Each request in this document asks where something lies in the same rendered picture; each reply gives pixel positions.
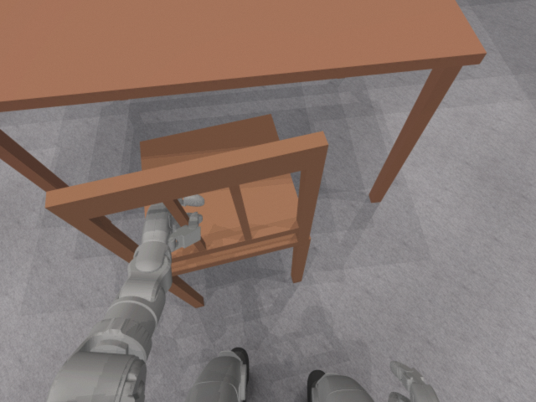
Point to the robot left upper arm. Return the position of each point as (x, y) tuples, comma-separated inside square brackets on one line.
[(101, 377)]

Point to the right robot foot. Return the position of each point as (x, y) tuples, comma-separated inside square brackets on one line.
[(314, 376)]

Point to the robot left thigh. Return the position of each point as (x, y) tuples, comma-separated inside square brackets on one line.
[(223, 379)]

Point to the table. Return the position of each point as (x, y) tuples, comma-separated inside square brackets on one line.
[(71, 52)]

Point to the left robot forearm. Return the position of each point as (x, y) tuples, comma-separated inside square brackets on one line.
[(132, 317)]

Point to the chair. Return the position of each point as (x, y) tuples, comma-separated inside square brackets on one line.
[(243, 172)]

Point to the robot left hand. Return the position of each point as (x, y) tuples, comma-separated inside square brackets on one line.
[(161, 226)]

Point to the robot right hand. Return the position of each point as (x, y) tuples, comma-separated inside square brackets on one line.
[(413, 381)]

